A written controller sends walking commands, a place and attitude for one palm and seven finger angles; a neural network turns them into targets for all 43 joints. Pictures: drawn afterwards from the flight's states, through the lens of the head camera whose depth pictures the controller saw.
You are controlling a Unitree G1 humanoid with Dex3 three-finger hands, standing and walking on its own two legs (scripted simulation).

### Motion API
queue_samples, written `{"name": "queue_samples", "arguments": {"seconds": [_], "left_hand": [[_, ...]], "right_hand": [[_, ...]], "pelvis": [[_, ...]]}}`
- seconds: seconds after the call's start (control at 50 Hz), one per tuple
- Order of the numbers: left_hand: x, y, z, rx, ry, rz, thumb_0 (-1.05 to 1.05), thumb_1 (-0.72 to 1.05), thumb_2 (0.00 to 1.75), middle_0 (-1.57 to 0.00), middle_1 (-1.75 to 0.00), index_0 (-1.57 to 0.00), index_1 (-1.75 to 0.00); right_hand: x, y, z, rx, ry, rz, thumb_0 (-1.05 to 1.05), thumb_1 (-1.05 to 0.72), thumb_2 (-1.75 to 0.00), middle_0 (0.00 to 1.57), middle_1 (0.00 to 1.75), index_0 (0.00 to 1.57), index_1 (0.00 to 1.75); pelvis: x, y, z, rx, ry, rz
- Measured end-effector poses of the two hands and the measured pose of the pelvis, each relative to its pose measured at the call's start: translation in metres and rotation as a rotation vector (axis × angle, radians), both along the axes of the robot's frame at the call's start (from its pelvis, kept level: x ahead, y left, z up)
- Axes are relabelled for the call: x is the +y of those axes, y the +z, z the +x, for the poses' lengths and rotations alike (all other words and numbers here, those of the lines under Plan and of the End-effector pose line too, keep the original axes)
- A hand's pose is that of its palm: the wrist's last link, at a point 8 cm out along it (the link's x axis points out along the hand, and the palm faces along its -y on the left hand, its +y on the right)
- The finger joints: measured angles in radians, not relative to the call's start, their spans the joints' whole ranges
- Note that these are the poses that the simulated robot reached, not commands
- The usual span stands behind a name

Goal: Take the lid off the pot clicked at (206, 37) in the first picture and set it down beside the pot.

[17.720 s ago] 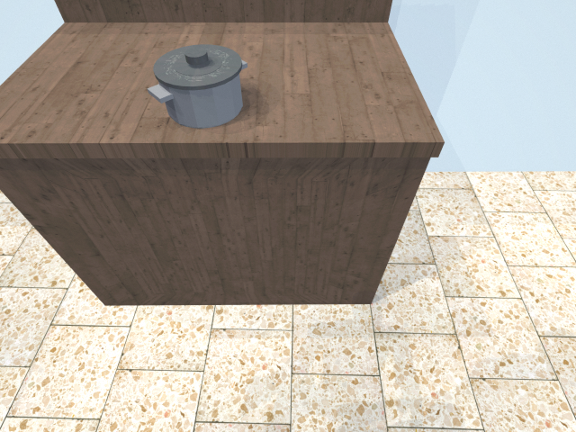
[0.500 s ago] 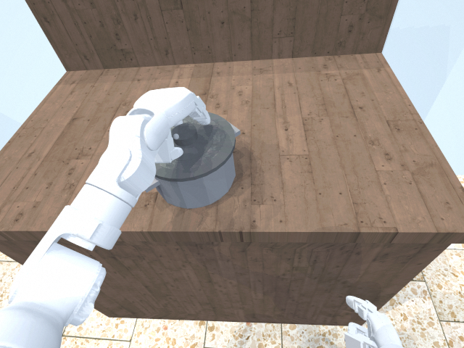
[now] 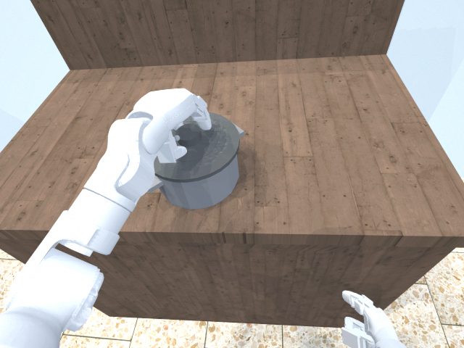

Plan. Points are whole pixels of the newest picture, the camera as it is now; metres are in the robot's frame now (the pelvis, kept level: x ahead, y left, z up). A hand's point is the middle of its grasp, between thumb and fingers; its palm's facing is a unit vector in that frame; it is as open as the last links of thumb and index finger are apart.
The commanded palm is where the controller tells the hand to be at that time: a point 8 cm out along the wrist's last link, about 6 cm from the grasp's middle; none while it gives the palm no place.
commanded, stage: close the fingers and squeeze the knob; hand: left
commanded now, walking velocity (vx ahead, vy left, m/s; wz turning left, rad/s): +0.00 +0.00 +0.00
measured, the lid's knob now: (188, 135) +0.44 +0.10 +0.14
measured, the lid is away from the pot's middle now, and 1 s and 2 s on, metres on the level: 0.00 0.01 0.02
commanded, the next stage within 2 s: lift the lid straight up in 1.02 s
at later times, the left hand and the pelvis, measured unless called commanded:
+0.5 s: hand (175, 138) +0.41 +0.11 +0.17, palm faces -0.24 -0.10 -0.97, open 7.8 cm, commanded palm +0.39 +0.12 +0.23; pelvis +0.00 +0.00 +0.00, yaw +0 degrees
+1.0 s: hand (175, 141) +0.40 +0.11 +0.17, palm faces -0.23 -0.09 -0.97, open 7.7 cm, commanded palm +0.38 +0.13 +0.23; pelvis +0.00 +0.00 +0.00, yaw +0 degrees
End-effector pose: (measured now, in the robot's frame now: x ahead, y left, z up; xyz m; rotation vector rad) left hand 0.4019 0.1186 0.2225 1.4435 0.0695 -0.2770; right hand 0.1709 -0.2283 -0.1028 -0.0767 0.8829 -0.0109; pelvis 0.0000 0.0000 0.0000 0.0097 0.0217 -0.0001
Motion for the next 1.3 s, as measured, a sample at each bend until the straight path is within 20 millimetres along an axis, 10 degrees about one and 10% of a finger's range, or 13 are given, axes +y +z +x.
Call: {"name": "queue_samples", "arguments": {"seconds": [0.48,1.3], "left_hand": [[0.001,0.000,0.000,0.007,0.008,0.004,0.02,0.17,0.98,-0.78,-0.86,-0.69,-0.79],[-0.002,0.003,-0.009,-0.003,-0.008,0.033,0.01,0.21,0.95,-0.80,-0.87,-0.67,-0.79]], "right_hand": [[-0.006,0.000,-0.005,0.006,-0.015,-0.011,0.01,-0.91,-0.90,0.20,0.30,0.20,0.30],[-0.003,0.000,-0.001,-0.011,-0.002,0.000,0.01,-0.91,-0.90,0.20,0.30,0.20,0.30]], "pelvis": [[-0.002,0.000,-0.002,-0.001,-0.003,0.000],[-0.002,0.000,-0.005,-0.012,0.000,0.000]]}}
